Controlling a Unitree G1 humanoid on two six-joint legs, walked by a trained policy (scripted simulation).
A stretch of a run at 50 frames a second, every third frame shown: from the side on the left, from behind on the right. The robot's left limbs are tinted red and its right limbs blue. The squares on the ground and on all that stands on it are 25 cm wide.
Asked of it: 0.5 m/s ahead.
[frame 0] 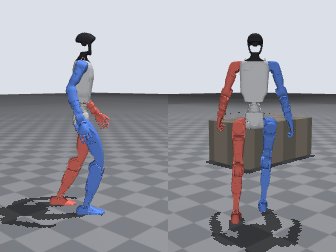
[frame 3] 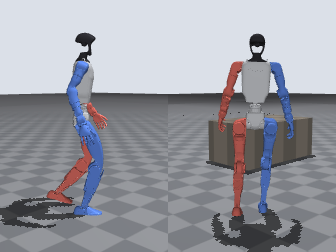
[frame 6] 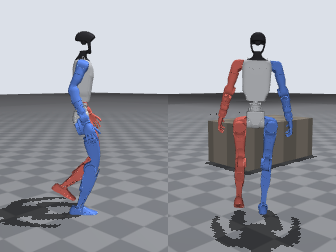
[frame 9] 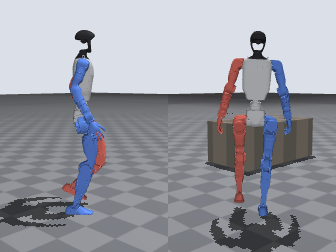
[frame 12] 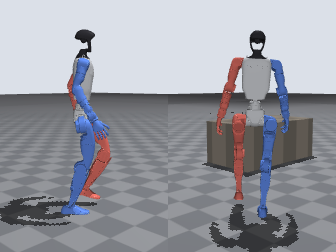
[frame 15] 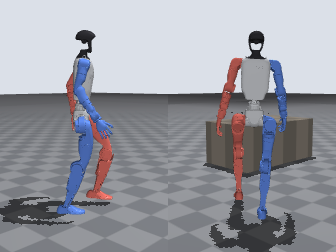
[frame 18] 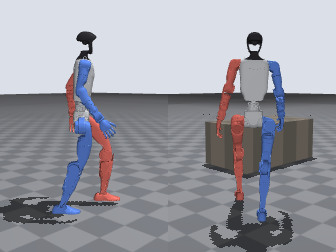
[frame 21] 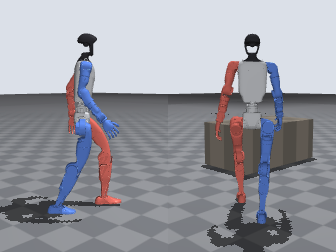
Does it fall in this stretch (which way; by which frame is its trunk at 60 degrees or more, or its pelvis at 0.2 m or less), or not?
no
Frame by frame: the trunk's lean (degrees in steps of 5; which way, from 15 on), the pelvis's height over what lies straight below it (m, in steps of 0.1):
0: 5, 0.8
3: 5, 0.8
6: 5, 0.8
9: 5, 0.8
12: 5, 0.8
15: 5, 0.8
18: 5, 0.8
21: 5, 0.8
